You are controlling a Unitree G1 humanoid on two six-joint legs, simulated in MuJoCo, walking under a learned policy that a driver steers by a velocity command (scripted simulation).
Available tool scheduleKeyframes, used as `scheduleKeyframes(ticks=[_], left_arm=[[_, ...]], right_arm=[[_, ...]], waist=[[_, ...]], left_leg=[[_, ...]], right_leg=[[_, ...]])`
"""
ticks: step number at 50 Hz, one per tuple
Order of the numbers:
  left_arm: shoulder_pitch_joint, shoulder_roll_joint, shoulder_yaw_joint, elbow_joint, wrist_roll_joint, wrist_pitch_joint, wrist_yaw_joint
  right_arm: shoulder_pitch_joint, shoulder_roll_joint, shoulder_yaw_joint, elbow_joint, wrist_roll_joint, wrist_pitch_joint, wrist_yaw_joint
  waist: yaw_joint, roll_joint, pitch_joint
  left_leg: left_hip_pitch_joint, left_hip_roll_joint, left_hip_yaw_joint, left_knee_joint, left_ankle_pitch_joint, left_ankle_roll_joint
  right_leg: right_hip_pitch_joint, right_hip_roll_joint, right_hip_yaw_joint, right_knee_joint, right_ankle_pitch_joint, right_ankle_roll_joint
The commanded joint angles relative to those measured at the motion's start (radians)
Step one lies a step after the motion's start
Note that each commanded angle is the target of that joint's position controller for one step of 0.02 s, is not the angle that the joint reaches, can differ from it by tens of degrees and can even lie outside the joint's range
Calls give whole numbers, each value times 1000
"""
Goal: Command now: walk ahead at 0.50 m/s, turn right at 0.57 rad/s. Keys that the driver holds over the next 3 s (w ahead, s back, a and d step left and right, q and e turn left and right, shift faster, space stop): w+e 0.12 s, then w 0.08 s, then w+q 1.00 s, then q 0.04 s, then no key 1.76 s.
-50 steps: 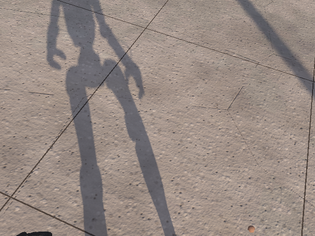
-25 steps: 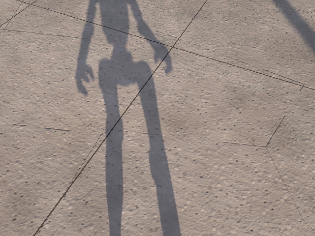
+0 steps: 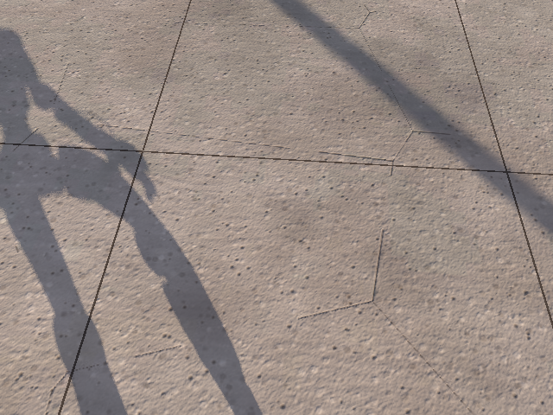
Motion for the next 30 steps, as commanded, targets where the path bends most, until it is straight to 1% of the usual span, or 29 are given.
scheduleKeyframes(ticks=[1, 3, 6, 7, 8, 9, 10, 11, 12, 13, 14, 15, 16, 17, 18, 19, 20, 21, 23, 24, 27, 30], left_arm=[[-41, 2, -10, -75, 1, -14, -19], [-108, -3, -15, -93, 2, -20, -31], [-180, 8, -14, -127, -2, -19, -45], [-196, 12, -13, -137, 0, -19, -48], [-193, 19, -8, -144, 3, -19, -49], [-166, 35, 0, -144, 7, -18, -48], [-79, 64, 18, -126, 11, -15, -44], [81, 105, 45, -77, 10, -13, -33], [248, 187, 71, -42, 9, -6, -12], [221, 278, 71, -48, 11, -15, -7], [241, 178, 47, -58, 12, -26, -11], [194, 146, 34, -41, 21, -38, -14], [131, 116, 24, -31, 18, -46, -15], [76, 76, 13, -29, 21, -52, -16], [46, 52, 6, -30, 31, -61, -17], [33, 44, 7, -23, 34, -72, -18], [29, 44, 8, -11, 33, -84, -18], [27, 49, 11, 2, 35, -93, -16], [40, 55, 15, 27, 43, -100, -7], [47, 55, 15, 37, 44, -100, -2], [46, 66, 14, 54, 40, -97, 9], [97, 89, 20, 86, 32, -88, 17]], right_arm=[[-76, -159, -40, -62, 4, -14, -8], [-58, -177, -44, -46, 10, -7, -12], [-24, -204, -54, -19, 26, 5, -12], [-9, -210, -56, -9, 33, 10, -11], [-3, -221, -58, -1, 38, 16, -10], [0, -237, -62, 4, 42, 21, -11], [-7, -247, -63, 8, 46, 28, -13], [4, -223, -50, 15, 45, 30, -14], [18, -167, -21, -2, 15, 25, -15], [145, -45, 22, -30, 3, 6, 2], [37, -160, -4, -12, 45, -12, 9], [-61, -190, -15, -47, 75, -18, 11], [-84, -171, -10, -49, 61, -18, 2], [-85, -166, -14, -40, 39, -11, -2], [-40, -159, -16, -25, 38, 4, 0], [-10, -142, -15, -10, 40, 19, 1], [6, -122, -13, -2, 41, 32, -1], [-2, -111, -12, -2, 41, 42, -3], [-44, -97, -12, -15, 38, 49, -7], [-63, -92, -11, -21, 36, 48, -6], [-129, -73, -4, -39, 33, 38, 10], [-229, -46, 10, -79, 30, 36, 29]], waist=[[18, 111, 4], [-4, 104, 22], [-17, 106, 46], [-16, 105, 48], [-2, 111, 40], [24, 127, 12], [84, 131, -44], [166, 107, -129], [229, -2, -238], [108, -221, -384], [197, -62, -411], [190, -47, -240], [144, -2, -159], [109, -12, -104], [73, -39, -92], [56, -42, -90], [45, -27, -79], [39, -14, -55], [47, 1, -18], [53, 1, -7], [76, 2, 15], [123, 20, 55]], left_leg=[[47, 270, -116, -151, 281, 158], [54, 266, -59, -151, 284, 141], [115, 288, -12, -132, 313, 119], [136, 298, -4, -112, 362, 115], [153, 303, 8, -73, 481, 110], [168, 305, 22, -9, 649, 103], [161, 291, 47, 115, 792, 89], [69, 258, 75, 298, 814, 66], [-186, 211, 83, 611, 444, 25], [-541, 30, -28, 959, -397, -27], [-608, 42, -201, 1055, -388, -17], [-669, 78, -191, 1046, -302, -3], [-637, 126, -184, 972, -207, 0], [-594, 152, -185, 916, -146, -7], [-525, 170, -203, 893, -91, -11], [-486, 172, -206, 880, -58, -17], [-476, 168, -207, 866, -38, -25], [-492, 165, -215, 843, -9, -33], [-553, 153, -237, 774, 78, -47], [-576, 146, -242, 723, 133, -50], [-562, 127, -205, 535, 297, -42], [-579, 118, -151, 406, 336, -23]], right_leg=[[-42, -31, 11, -152, 148, -2], [-7, -19, -25, -253, 212, -14], [13, -5, -61, -341, 185, -45], [29, 7, -72, -364, 143, -62], [67, 30, -89, -383, 92, -83], [135, 64, -114, -396, 40, -105], [268, 104, -139, -430, 31, -132], [523, 142, -143, -489, 100, -165], [844, -16, 78, -473, 152, -217], [1095, -295, 623, -587, -19, -396], [1045, -318, 676, -686, -99, -382], [910, -282, 491, -703, -20, -331], [770, -237, 364, -714, 66, -291], [662, -196, 267, -739, 136, -268], [589, -171, 200, -776, 167, -253], [550, -163, 162, -812, 182, -251], [525, -161, 119, -838, 222, -254], [506, -158, 73, -858, 262, -250], [514, -148, -2, -878, 318, -235], [529, -140, -35, -883, 333, -225], [553, -115, -129, -901, 333, -188], [624, -143, -170, -907, 356, -175]])
Next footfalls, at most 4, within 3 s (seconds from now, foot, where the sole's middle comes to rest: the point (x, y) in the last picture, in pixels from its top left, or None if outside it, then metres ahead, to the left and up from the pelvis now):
0.24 right None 0.28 -0.16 -0.78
0.80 left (254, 365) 0.60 0.04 -0.78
1.24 right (302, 259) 0.91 -0.11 -0.78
1.64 left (217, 285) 0.84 0.13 -0.78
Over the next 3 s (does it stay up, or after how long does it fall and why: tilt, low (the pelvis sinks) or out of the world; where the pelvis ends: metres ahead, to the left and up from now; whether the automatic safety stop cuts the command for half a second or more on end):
stays up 0.84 0.00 -0.01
